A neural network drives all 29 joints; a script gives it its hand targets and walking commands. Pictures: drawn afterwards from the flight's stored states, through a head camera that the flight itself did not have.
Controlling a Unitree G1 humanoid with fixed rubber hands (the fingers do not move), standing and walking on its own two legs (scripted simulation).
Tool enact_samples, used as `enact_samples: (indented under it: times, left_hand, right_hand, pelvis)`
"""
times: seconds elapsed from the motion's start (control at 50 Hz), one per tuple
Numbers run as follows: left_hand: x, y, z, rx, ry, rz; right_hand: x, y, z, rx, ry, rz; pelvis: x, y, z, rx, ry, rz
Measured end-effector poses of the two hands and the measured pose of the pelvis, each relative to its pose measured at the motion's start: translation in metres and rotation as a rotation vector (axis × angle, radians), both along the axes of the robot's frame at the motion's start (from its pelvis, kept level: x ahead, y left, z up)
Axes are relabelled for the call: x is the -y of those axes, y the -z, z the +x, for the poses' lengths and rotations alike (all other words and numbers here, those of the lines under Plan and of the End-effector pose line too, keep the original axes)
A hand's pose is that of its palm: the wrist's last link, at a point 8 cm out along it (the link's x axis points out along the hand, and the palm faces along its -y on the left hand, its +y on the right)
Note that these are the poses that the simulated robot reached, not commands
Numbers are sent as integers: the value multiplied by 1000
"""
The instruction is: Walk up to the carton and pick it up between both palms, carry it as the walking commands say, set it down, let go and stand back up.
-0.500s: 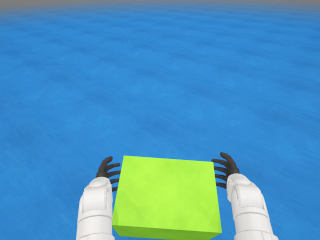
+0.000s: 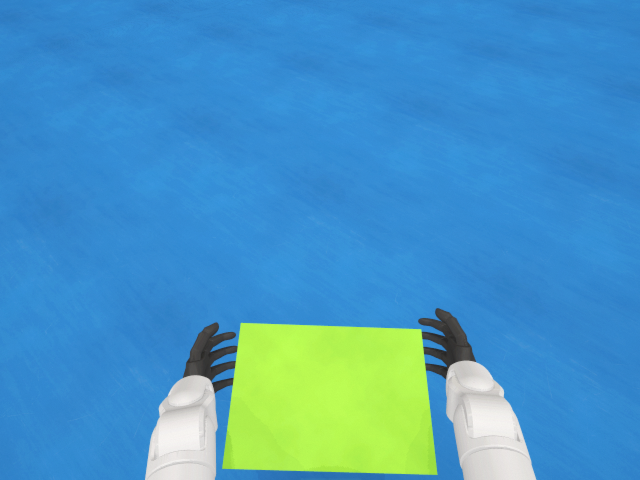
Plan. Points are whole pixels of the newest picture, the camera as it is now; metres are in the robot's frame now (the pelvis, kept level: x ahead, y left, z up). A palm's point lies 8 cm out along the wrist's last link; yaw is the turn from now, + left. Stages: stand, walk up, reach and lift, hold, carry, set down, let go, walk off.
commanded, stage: set down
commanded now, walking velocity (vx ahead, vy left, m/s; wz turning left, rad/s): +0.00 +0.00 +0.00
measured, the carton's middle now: (327, 402) +0.27 +0.03 -0.11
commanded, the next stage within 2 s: none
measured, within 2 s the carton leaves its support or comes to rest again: neither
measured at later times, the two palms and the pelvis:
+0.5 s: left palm (215, 391) +0.29 +0.21 -0.14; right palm (431, 379) +0.32 -0.12 -0.13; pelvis -0.07 +0.02 -0.07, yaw +0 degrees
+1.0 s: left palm (229, 390) +0.32 +0.21 -0.22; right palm (417, 381) +0.35 -0.12 -0.21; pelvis -0.09 +0.02 -0.15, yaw -1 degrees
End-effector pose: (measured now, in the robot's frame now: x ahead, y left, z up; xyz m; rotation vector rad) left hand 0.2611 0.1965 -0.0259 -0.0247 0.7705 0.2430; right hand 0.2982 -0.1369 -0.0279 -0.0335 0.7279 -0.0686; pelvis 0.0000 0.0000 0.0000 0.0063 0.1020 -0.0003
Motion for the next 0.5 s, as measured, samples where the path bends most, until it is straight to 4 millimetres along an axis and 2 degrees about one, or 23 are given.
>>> enact_samples:
  times: [0.2,0.36,0.5]
  left_hand:
    - [-11,46,0,0,14,-2]
    - [-15,88,15,37,31,-26]
    - [-13,113,28,63,25,-54]
  right_hand:
    - [-11,44,2,0,21,5]
    - [-14,79,8,35,46,-12]
    - [-13,100,22,57,61,-26]
  pelvis:
    - [-2,18,-22,-163,-19,-9]
    - [-11,46,-51,-306,-14,-18]
    - [-22,74,-73,-409,-6,-23]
